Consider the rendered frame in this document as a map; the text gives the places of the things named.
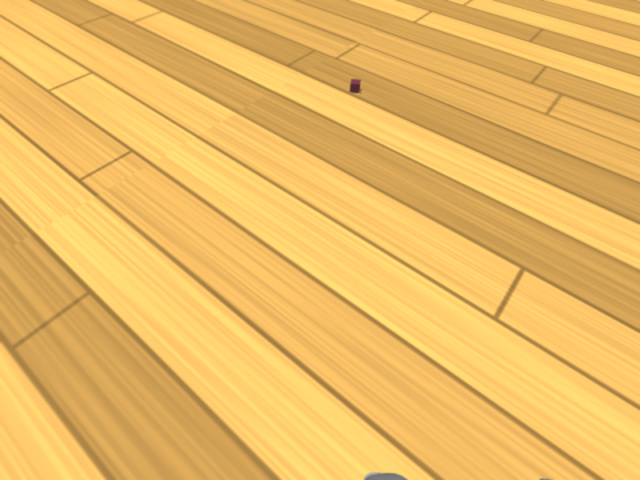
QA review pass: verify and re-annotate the cube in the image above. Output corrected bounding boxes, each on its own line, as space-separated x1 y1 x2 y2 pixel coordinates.
350 79 361 93

